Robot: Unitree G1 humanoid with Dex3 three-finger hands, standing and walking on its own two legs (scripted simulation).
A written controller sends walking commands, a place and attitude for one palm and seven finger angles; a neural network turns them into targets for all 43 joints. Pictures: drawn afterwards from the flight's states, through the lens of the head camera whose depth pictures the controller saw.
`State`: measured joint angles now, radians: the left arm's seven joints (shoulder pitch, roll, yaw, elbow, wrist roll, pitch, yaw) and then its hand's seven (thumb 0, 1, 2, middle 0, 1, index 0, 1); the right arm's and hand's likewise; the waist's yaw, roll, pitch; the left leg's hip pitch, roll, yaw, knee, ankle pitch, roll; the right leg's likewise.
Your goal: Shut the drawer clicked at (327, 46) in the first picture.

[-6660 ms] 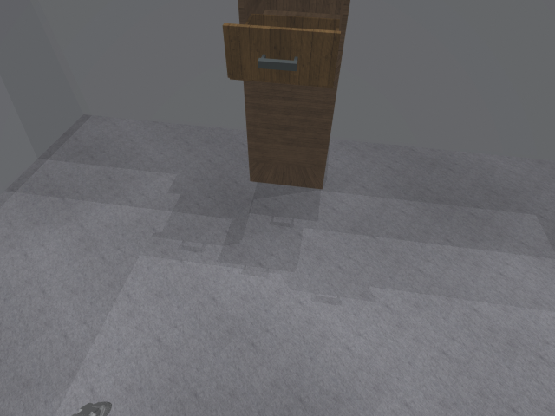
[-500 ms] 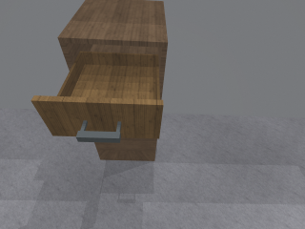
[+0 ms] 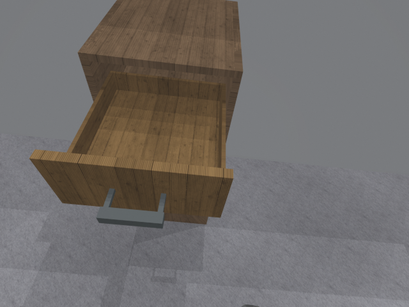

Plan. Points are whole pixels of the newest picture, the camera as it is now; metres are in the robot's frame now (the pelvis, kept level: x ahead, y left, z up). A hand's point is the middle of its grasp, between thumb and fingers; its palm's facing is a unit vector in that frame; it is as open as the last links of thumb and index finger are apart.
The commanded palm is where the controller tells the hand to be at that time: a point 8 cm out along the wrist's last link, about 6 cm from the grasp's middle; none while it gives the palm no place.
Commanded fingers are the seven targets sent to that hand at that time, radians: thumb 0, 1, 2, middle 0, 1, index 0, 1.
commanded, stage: come to a stop and stand still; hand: left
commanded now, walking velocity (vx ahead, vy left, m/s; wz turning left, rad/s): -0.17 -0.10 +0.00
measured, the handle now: (134, 206) +0.28 +0.16 +0.04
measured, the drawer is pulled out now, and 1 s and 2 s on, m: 0.30 0.30 0.30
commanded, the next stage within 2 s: look again from close up in 0.84 s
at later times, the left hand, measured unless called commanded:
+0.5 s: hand out of the picture +0.07 +0.13 -0.17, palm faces +0.03 -0.97 -0.24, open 7.4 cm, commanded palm none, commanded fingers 0.00 0.90 0.90 -0.20 -0.30 -0.20 -0.30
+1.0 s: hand out of the picture -0.03 +0.13 -0.18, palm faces -0.03 -0.98 -0.21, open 7.4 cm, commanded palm none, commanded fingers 0.00 0.90 0.90 -0.20 -0.30 -0.20 -0.30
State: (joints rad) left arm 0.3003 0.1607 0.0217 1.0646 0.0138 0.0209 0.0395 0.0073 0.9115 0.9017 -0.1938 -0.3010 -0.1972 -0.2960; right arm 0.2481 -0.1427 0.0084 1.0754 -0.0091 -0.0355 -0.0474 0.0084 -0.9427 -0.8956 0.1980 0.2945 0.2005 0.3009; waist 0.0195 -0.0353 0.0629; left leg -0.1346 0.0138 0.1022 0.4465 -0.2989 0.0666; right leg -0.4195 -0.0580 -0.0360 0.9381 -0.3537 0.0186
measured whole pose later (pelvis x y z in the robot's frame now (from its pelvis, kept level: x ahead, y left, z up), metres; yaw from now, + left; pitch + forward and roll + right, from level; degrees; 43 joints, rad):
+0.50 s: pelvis -0.01 -0.05 -0.01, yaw +0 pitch +0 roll +2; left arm 0.18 0.17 0.03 0.93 0.03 0.01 0.04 0.00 0.91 0.90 -0.20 -0.30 -0.20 -0.30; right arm 0.17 -0.19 -0.06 1.00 -0.01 0.05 0.00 0.01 -0.91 -0.90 0.19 0.29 0.20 0.30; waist 0.01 -0.02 0.09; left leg -0.43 0.00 0.03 0.99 -0.46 -0.05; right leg -0.32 -0.07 -0.06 0.54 -0.22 -0.02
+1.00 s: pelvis -0.03 -0.04 -0.01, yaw -2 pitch +2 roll +2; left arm 0.34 0.16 0.00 1.02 0.02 0.00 0.01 0.01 0.91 0.90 -0.19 -0.30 -0.20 -0.30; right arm 0.33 -0.13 -0.01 1.05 -0.03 0.02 -0.01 0.01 -0.91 -0.90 0.20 0.29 0.20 0.30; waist 0.00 -0.02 0.02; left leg -0.27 0.01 0.09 0.51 -0.27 0.00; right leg -0.27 -0.02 -0.03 0.56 -0.34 -0.03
